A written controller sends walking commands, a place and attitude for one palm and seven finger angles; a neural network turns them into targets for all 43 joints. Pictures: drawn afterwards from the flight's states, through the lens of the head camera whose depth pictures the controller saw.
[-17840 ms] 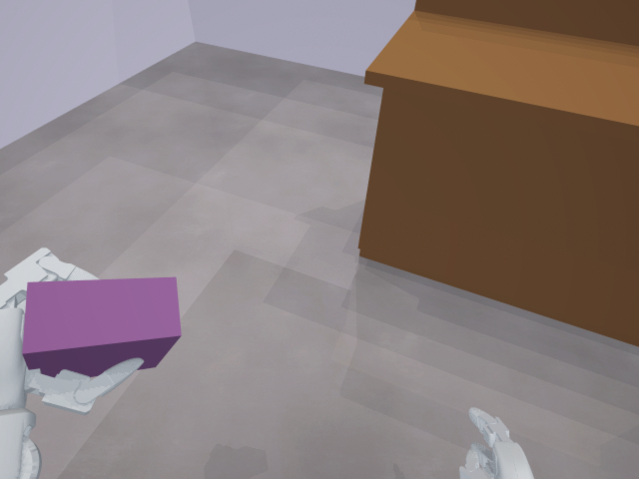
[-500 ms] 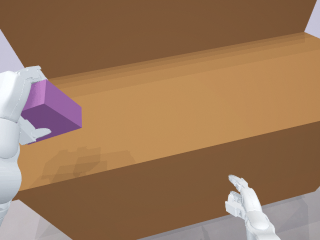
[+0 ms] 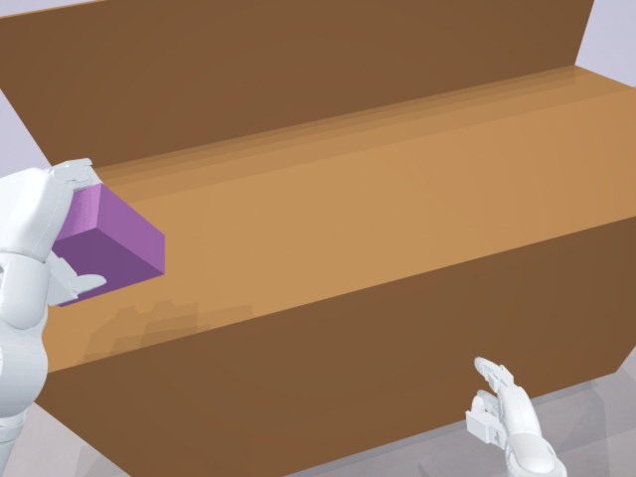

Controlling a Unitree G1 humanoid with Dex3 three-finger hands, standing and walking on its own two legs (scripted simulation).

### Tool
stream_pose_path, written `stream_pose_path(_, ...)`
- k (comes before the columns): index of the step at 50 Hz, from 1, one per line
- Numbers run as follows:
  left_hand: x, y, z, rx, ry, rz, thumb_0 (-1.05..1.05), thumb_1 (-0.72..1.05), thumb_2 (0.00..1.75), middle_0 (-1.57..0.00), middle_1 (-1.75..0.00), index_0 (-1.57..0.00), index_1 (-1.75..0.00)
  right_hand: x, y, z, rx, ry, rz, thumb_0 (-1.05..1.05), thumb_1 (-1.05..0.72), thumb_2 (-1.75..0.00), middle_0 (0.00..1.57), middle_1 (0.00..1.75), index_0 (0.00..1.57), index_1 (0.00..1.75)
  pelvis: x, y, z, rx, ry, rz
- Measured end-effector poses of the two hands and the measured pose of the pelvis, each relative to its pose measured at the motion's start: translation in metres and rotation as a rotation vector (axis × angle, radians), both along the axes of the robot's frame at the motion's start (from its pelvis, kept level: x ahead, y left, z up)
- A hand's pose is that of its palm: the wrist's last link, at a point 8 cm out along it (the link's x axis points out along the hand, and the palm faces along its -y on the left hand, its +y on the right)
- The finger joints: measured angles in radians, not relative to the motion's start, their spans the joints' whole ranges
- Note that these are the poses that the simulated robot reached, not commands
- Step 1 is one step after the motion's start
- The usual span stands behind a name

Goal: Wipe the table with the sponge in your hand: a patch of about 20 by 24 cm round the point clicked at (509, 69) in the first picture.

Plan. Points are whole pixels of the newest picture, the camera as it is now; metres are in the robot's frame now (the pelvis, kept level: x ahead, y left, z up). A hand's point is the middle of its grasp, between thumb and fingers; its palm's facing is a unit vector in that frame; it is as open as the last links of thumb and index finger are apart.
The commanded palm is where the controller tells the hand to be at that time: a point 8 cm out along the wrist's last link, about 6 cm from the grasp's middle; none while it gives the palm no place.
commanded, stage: move the sponge above the wiping area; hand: left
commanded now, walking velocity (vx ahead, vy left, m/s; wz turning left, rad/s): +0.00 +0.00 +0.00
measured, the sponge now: (91, 257) +0.25 +0.30 +0.21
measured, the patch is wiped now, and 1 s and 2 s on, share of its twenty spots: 0.00 0.00 0.00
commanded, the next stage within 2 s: none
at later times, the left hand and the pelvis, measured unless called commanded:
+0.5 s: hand (88, 249) +0.26 +0.31 +0.21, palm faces +0.26 -0.11 -0.96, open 9.8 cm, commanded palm +0.21 +0.30 +0.29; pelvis +0.00 +0.02 +0.00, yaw +0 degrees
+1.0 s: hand (110, 255) +0.27 +0.30 +0.19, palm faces +0.17 -0.09 -0.98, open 9.8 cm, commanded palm +0.24 +0.30 +0.27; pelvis +0.02 +0.01 +0.00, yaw +0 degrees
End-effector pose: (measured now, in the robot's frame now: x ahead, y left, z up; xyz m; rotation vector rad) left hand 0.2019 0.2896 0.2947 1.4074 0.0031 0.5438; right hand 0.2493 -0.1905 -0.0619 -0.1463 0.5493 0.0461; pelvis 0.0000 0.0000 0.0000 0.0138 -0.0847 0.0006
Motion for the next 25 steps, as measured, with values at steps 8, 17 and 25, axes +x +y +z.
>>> stream_pose_path(8,0.003,-0.018,-0.035,-0.021,0.098,-0.103,0.00,-0.47,1.03,-0.77,-1.35,-0.77,-1.35,-0.002,0.002,0.000,-0.043,-0.007,0.008,0.02,-0.90,-0.90,0.20,0.30,0.20,0.30,-0.002,0.004,-0.001,0.004,-0.010,0.005)
stream_pose_path(17,0.017,0.006,-0.007,0.027,0.009,-0.029,0.00,-0.47,1.03,-0.77,-1.35,-0.77,-1.34,0.000,0.019,0.003,-0.016,0.004,0.026,0.02,-0.90,-0.90,0.20,0.30,0.20,0.30,0.000,0.009,0.001,0.001,-0.011,-0.003)
stream_pose_path(25,0.023,0.015,-0.033,-0.055,0.099,-0.003,0.00,-0.47,1.03,-0.77,-1.35,-0.77,-1.35,0.003,0.024,0.002,-0.014,0.017,0.027,0.02,-0.90,-0.90,0.21,0.30,0.20,0.30,0.004,0.016,0.001,0.000,0.006,-0.001)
